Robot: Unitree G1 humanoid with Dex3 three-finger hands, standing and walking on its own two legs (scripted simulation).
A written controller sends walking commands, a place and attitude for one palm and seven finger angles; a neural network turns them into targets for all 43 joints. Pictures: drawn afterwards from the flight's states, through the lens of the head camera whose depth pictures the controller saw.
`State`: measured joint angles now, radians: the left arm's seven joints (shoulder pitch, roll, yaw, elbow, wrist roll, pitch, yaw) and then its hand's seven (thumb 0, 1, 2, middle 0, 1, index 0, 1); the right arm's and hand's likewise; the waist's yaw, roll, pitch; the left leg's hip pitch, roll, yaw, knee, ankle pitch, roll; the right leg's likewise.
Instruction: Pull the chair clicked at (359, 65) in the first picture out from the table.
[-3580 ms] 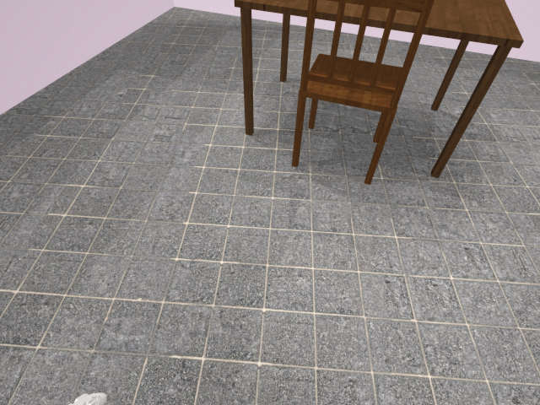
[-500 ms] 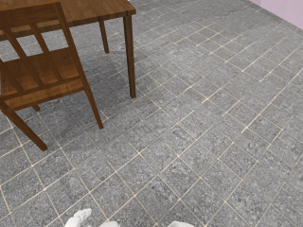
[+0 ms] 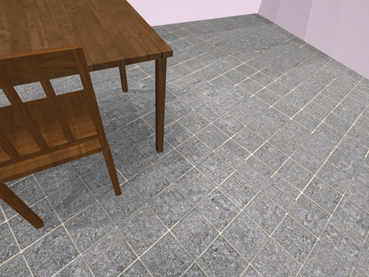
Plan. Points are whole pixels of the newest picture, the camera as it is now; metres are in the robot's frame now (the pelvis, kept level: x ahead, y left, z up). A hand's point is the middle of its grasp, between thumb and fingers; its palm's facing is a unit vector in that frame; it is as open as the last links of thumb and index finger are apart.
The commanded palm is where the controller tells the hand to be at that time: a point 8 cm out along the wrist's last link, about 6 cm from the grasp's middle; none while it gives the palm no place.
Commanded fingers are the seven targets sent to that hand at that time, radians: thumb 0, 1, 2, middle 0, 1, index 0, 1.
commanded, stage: turn to face it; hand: left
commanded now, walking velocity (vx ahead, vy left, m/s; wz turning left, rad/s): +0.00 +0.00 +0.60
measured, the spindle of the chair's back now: (26, 118) +0.54 +0.54 -0.08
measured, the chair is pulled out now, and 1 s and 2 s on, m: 0.00 0.00 0.00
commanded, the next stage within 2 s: take the last steps up to it in 0.70 s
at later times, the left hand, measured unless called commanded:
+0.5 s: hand out of the picture +0.09 +0.15 -0.14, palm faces +0.27 -0.92 -0.27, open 7.3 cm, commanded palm none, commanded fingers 0.00 0.90 0.90 -0.20 -0.30 -0.20 -0.30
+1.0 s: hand out of the picture -0.08 +0.18 -0.18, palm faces +0.46 -0.86 -0.21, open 7.4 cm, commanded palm none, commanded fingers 0.00 0.90 0.90 -0.20 -0.30 -0.20 -0.30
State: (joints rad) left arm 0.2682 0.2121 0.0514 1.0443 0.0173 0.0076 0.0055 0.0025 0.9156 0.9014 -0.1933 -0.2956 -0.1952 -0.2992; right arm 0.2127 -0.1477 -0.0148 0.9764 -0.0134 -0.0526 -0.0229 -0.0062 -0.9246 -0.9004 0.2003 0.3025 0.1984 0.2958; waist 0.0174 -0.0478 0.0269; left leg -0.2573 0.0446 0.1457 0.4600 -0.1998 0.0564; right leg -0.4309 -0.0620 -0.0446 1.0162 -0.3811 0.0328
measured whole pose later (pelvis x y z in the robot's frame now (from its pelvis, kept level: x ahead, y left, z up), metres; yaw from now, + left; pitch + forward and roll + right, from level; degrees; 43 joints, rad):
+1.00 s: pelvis +0.02 +0.00 +0.00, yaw +25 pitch -1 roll -1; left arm 0.31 0.26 0.04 1.04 0.03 0.04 0.00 0.00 0.91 0.90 -0.19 -0.30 -0.20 -0.30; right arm 0.15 -0.17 0.00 0.95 -0.02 -0.01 0.00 0.00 -0.90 -0.90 0.20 0.30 0.20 0.30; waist 0.05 -0.05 0.04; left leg -0.16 0.01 0.09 0.43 -0.26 0.05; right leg -0.42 -0.10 -0.05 1.03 -0.39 0.05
